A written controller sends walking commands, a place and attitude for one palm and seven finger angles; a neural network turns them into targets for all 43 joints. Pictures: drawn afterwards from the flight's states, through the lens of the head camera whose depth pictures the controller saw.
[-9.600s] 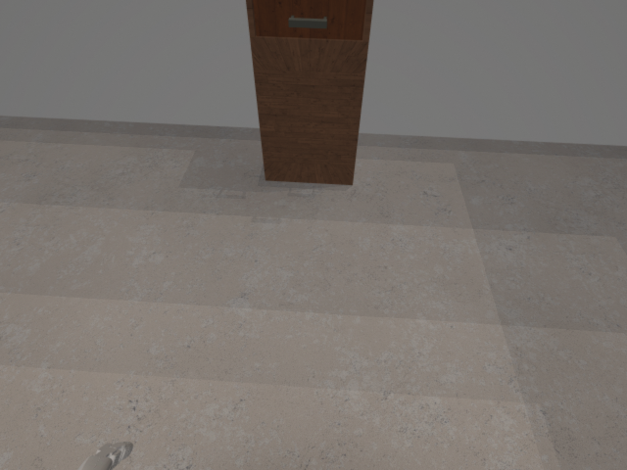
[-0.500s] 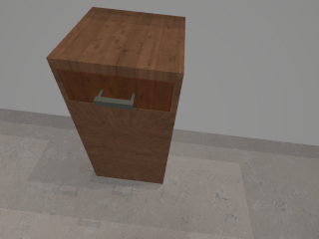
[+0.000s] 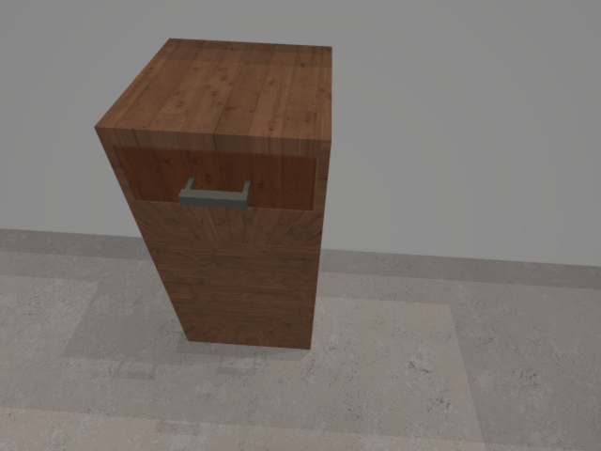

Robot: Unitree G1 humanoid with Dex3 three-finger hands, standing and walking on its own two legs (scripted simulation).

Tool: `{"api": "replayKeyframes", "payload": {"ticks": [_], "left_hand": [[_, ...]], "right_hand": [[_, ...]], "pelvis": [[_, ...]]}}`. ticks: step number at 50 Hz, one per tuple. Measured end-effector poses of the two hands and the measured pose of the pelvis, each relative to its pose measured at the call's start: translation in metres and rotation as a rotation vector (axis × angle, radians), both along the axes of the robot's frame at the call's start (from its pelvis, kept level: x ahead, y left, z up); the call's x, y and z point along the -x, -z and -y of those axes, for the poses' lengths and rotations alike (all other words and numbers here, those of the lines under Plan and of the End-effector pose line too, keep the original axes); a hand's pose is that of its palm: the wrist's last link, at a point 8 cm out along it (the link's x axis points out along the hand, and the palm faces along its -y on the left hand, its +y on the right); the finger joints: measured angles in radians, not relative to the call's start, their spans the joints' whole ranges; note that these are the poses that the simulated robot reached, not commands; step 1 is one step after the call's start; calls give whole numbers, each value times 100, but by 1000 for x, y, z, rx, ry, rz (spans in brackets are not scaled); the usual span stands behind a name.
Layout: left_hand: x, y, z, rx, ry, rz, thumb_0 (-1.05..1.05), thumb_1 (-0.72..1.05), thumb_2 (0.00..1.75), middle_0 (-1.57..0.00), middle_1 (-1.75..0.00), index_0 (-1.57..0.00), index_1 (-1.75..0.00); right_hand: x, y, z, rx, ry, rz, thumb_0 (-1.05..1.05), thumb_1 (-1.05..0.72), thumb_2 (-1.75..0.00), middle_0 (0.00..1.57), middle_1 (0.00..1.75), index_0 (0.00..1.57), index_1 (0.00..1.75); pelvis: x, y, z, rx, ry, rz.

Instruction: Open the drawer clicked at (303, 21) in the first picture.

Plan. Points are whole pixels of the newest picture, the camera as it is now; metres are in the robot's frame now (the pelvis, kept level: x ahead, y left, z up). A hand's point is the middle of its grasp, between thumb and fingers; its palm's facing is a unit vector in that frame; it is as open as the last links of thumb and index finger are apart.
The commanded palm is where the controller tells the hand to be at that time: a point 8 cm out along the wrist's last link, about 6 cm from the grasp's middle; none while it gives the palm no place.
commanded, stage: come to a stop and stand still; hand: left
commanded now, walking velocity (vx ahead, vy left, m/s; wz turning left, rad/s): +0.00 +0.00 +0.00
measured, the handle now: (216, 191) +0.58 +0.21 -0.01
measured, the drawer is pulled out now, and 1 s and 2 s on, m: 0.00 0.00 0.00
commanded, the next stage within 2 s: look again from close up in 0.16 s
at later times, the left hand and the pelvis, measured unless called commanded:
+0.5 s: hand out of the picture +0.00 +0.18 -0.18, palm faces +0.02 -0.98 -0.20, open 7.4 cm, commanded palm none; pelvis +0.01 +0.01 -0.01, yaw +0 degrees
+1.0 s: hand (146, 429) +0.17 +0.22 -0.08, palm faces +0.00 -0.82 -0.58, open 7.4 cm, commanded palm +0.14 +0.24 -0.05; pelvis +0.02 +0.02 -0.01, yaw +1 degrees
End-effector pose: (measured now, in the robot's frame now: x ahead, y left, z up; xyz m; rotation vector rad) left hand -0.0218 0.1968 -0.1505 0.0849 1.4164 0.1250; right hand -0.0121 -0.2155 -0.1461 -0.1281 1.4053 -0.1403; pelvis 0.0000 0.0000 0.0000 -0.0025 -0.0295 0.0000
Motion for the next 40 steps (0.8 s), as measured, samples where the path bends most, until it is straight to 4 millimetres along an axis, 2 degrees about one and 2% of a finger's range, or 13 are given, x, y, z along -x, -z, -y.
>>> {"api": "replayKeyframes", "payload": {"ticks": [8, 14, 17, 20, 28, 33, 40], "left_hand": [[9, 2, 5, 11, -7, -6, 0, 91, 90, -20, -30, -20, -29], [18, 0, 5, -4, -11, -28, 0, 91, 90, -20, -30, -20, -29], [21, 1, 0, -17, 10, -35, 0, 91, 90, -20, -30, -20, -29], [15, 4, -13, -34, 20, -35, 0, 91, 90, -20, -30, -20, -29], [-30, -1, -41, -81, 18, 74, 0, 91, 90, -20, -30, -20, -29], [-49, -4, -44, -81, 25, 102, 0, 91, 90, -20, -30, -20, -29], [-54, -1, -43, -61, 33, 78, 1, 92, 90, -20, -30, -20, -29]], "right_hand": [[33, 0, -9, -19, 17, -74, 0, -91, -90, 19, 30, 20, 30], [41, 2, -14, -36, 19, -96, 0, -91, -90, 19, 30, 20, 30], [32, 7, -14, -43, 18, -71, 0, -91, -90, 20, 30, 20, 30], [22, 11, -16, -37, 22, -28, 0, -91, -90, 19, 30, 20, 30], [-8, 12, -25, -29, -13, 21, 1, -92, -90, 19, 30, 20, 30], [-24, 7, -20, -6, -21, 40, 2, -93, -90, 20, 30, 20, 30], [-41, -1, -13, 25, -24, 64, 1, -92, -90, 20, 30, 20, 30]], "pelvis": [[6, 0, 2, 3, -5, -10], [7, 1, 3, 8, -5, -19], [8, 5, -1, 27, -4, -25], [5, 10, -7, 35, -10, -22], [-11, 9, -19, 12, -4, -24], [-18, 6, -22, 4, 4, -28], [-26, 4, -22, 1, 7, -24]]}}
